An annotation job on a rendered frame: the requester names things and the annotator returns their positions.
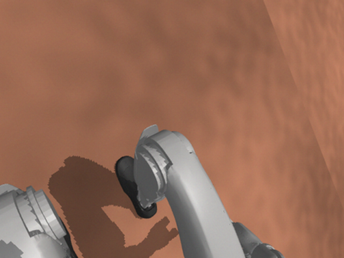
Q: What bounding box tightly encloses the left robot foot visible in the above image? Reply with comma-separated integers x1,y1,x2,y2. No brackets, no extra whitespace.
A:
60,218,78,258

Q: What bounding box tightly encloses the right robot hand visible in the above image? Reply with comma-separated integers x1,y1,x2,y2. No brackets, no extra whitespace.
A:
231,220,263,258

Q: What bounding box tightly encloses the right robot arm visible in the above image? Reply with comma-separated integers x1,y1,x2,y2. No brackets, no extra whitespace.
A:
251,243,285,258

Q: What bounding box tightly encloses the right robot foot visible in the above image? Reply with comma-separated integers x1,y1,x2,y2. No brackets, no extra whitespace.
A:
115,156,157,219

